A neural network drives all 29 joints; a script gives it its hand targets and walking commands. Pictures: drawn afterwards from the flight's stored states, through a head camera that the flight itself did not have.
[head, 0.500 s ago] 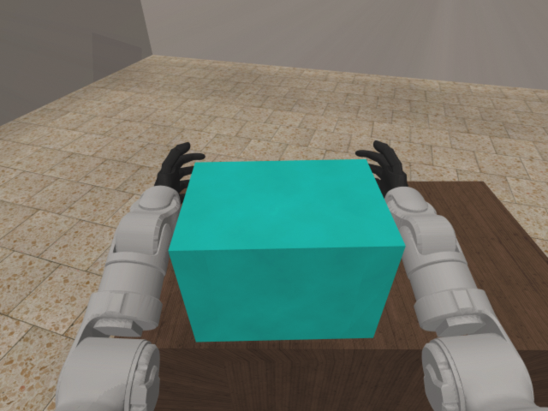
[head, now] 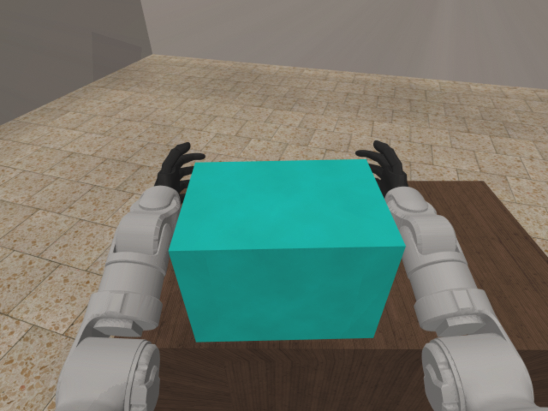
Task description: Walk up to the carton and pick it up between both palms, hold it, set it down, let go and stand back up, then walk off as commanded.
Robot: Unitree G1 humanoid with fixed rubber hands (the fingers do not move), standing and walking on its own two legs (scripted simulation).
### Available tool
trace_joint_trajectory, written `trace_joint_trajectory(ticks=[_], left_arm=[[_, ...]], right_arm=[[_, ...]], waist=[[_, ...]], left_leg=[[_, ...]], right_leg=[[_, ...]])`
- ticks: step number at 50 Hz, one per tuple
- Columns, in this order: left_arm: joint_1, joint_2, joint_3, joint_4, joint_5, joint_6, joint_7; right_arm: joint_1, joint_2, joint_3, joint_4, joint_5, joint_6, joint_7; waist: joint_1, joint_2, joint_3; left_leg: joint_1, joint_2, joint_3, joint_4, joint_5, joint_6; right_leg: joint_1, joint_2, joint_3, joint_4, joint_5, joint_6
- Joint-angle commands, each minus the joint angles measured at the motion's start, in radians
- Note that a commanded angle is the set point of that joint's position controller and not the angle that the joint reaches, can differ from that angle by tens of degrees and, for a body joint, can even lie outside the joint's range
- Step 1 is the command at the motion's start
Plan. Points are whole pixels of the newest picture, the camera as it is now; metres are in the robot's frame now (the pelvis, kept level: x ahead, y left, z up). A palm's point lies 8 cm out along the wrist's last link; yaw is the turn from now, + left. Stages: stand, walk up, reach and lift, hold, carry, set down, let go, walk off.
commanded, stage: hold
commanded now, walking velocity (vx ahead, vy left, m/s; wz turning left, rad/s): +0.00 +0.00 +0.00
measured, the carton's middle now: (282, 248) +0.32 +0.01 +0.14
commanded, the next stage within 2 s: none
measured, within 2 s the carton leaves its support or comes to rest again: neither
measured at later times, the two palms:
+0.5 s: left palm (169, 193) +0.38 +0.17 +0.19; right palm (392, 192) +0.39 -0.15 +0.18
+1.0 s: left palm (169, 193) +0.38 +0.17 +0.19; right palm (392, 192) +0.39 -0.15 +0.18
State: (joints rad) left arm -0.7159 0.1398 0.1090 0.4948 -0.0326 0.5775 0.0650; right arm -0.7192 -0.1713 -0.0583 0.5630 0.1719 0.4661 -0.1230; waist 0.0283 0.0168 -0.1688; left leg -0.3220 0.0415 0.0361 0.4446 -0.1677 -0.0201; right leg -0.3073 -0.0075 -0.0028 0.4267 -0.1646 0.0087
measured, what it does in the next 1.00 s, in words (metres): stands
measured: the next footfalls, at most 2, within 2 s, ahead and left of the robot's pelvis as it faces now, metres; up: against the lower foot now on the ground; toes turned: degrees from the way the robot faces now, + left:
none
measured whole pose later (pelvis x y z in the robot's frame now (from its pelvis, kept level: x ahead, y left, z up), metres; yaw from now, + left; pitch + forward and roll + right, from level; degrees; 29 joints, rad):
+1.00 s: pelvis +0.00 +0.00 +0.00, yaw +0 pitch +3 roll +0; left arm -0.72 0.14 0.11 0.49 -0.03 0.58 0.06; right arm -0.72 -0.17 -0.06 0.56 0.17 0.47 -0.12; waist 0.03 0.02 -0.17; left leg -0.32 0.04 0.03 0.44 -0.17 -0.02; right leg -0.31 -0.01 0.00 0.43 -0.16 0.01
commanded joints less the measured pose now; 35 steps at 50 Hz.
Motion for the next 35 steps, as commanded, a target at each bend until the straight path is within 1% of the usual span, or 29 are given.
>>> trace_joint_trajectory(ticks=[1, 35], left_arm=[[-0.679, -0.731, -0.253, -0.323, -0.031, -0.048, -0.165], [-0.683, -0.731, -0.256, -0.322, -0.033, -0.048, -0.165]], right_arm=[[-0.774, 0.702, 0.323, -0.301, 0.147, -0.038, 0.102], [-0.775, 0.702, 0.323, -0.298, 0.146, -0.037, 0.103]], waist=[[-0.089, -0.056, -0.336], [-0.089, -0.055, -0.330]], left_leg=[[0.183, -0.105, -0.070, -0.171, 0.089, 0.025], [0.178, -0.104, -0.069, -0.173, 0.079, 0.025]], right_leg=[[0.366, 0.053, 0.020, -0.139, 0.186, 0.012], [0.364, 0.053, 0.021, -0.139, 0.179, 0.012]])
